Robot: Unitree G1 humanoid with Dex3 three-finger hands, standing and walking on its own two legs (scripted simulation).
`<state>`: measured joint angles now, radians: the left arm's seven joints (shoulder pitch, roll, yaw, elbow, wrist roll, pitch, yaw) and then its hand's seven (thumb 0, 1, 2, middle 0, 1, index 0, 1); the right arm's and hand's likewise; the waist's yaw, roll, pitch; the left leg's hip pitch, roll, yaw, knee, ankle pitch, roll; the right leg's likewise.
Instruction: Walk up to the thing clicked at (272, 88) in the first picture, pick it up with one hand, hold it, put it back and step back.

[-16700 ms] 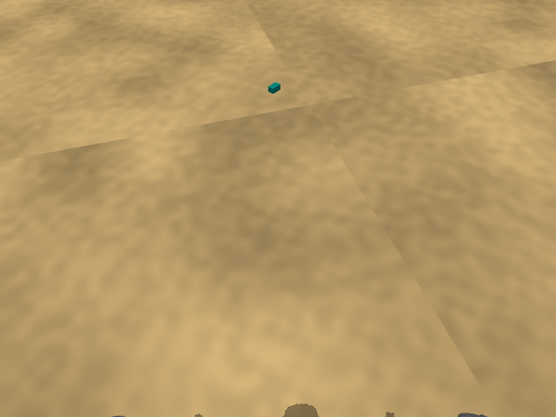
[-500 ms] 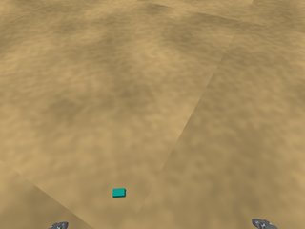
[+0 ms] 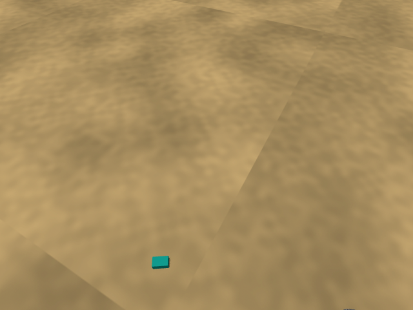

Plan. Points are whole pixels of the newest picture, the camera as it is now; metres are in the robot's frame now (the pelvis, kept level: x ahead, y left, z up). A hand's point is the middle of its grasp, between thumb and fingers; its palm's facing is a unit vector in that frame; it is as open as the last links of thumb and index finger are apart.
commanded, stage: walk up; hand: left
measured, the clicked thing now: (160, 262) +0.42 +0.24 -0.76
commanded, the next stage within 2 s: stand in 0.14 s
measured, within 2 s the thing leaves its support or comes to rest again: neither
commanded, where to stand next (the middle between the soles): +0.05 -0.01 m, yaw +1 degrees
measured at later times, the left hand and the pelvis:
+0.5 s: hand out of the picture +0.07 +0.26 -0.15, palm faces -0.01 -0.94 -0.35, open 7.4 cm; pelvis -0.01 +0.00 +0.00, yaw +0 degrees
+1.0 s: hand out of the picture +0.06 +0.26 -0.16, palm faces -0.02 -0.94 -0.34, open 7.4 cm; pelvis -0.01 +0.01 +0.00, yaw +0 degrees
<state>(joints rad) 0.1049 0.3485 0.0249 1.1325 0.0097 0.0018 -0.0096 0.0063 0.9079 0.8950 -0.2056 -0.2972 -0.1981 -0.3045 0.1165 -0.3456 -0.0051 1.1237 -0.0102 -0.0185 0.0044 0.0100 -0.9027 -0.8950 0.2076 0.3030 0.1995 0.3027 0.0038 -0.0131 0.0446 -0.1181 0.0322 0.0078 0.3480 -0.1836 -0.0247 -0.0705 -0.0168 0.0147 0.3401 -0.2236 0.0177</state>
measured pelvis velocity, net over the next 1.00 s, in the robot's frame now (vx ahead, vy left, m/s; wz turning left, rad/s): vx -0.01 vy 0.01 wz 0.00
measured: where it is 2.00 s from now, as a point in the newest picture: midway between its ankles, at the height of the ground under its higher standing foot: outside the picture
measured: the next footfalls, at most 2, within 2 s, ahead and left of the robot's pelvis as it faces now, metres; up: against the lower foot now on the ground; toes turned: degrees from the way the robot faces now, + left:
none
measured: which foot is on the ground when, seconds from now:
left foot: down 0.00-1.00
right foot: down 0.00-1.00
